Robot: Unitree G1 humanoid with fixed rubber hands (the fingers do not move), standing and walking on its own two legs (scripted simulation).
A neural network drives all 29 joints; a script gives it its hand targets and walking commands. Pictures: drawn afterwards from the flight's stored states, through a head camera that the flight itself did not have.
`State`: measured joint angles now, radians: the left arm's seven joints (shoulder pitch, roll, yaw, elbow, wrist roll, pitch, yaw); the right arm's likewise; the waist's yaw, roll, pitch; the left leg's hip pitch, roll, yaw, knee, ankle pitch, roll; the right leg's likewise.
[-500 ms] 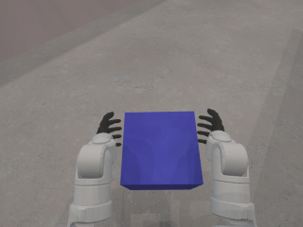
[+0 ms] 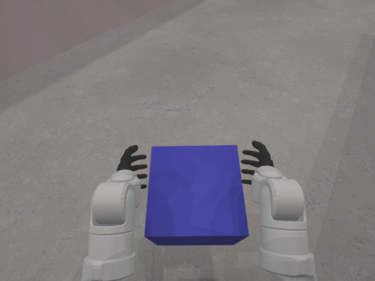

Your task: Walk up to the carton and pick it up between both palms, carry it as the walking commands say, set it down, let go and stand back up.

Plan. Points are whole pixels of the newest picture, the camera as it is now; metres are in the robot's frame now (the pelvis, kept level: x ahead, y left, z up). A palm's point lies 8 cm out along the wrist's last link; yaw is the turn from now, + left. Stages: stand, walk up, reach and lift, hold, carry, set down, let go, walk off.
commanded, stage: carry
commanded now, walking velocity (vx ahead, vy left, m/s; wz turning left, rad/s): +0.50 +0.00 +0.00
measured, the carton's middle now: (194, 198) +0.30 -0.01 -0.03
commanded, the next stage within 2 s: none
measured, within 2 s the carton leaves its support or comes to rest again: neither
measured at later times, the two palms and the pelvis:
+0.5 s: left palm (147, 120) +0.44 +0.11 +0.09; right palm (258, 120) +0.45 -0.16 +0.09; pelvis +0.16 -0.02 +0.00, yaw +0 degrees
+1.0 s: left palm (166, 64) +0.69 +0.07 +0.10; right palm (253, 68) +0.68 -0.20 +0.10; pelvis +0.40 -0.03 +0.00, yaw -4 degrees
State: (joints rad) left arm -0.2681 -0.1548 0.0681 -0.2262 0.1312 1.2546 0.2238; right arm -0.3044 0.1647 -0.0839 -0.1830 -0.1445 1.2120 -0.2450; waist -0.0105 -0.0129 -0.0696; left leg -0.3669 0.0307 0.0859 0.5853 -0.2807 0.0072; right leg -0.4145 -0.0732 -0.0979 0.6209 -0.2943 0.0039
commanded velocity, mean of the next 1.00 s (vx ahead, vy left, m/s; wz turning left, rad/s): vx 0.50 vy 0.00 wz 0.00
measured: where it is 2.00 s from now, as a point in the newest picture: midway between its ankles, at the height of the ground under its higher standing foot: (192, 160)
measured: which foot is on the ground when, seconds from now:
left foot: down 0.00-0.44, up 0.46-0.64, down 0.66-0.98, up 1.00-1.00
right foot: down 0.00-0.72, up 0.74-0.94, down 0.96-1.00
